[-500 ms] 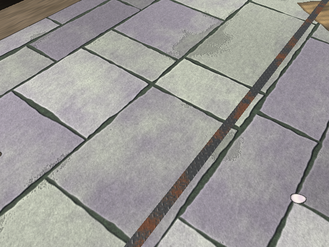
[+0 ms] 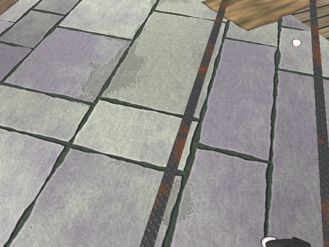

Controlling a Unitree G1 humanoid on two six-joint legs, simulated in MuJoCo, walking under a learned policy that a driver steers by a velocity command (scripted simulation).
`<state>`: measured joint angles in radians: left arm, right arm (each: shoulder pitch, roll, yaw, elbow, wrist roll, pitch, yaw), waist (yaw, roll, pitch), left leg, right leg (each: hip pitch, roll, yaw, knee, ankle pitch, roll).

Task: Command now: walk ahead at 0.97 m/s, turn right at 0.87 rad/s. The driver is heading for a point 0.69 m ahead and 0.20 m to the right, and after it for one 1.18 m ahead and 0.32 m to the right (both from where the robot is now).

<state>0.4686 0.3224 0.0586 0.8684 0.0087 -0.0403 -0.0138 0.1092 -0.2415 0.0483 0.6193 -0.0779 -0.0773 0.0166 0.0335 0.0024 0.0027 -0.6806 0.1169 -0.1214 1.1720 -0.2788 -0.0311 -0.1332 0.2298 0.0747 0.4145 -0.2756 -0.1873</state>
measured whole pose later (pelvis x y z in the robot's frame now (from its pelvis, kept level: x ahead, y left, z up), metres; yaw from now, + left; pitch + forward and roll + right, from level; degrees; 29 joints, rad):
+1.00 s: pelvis +0.84 -0.23 +0.00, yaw -45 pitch +1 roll -1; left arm 0.44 0.31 0.04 0.84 0.01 -0.12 -0.02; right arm 0.09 -0.27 0.01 0.64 -0.02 -0.05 0.04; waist 0.07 0.02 0.04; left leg -0.73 0.12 0.05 0.62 0.14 0.06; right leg 0.19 0.17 0.07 0.12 -0.31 -0.15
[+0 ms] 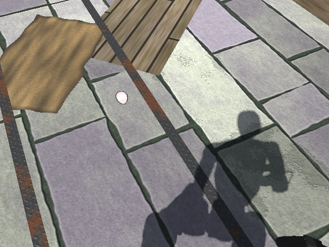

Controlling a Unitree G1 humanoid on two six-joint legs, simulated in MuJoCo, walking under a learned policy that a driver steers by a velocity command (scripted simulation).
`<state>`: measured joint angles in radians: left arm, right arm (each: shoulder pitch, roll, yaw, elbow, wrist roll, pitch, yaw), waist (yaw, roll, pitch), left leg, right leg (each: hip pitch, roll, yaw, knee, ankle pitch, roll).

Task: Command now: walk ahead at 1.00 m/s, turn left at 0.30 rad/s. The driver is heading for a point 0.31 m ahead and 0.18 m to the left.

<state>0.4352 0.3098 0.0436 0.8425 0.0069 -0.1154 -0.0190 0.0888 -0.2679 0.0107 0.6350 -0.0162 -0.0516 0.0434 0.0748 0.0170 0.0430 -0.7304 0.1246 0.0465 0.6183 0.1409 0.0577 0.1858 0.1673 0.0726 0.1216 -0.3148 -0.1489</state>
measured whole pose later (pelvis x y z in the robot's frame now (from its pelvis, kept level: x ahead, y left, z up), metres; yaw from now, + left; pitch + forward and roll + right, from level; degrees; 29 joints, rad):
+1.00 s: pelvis +0.48 +0.08 +0.01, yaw +12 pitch -1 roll +1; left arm 0.25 0.22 0.01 0.96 0.01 0.01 0.01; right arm 0.32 -0.20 0.01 1.03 -0.02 0.02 -0.03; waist 0.01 -0.02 -0.01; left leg -0.18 -0.03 -0.03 0.45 -0.26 0.01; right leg -0.32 0.06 -0.01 0.38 -0.06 -0.06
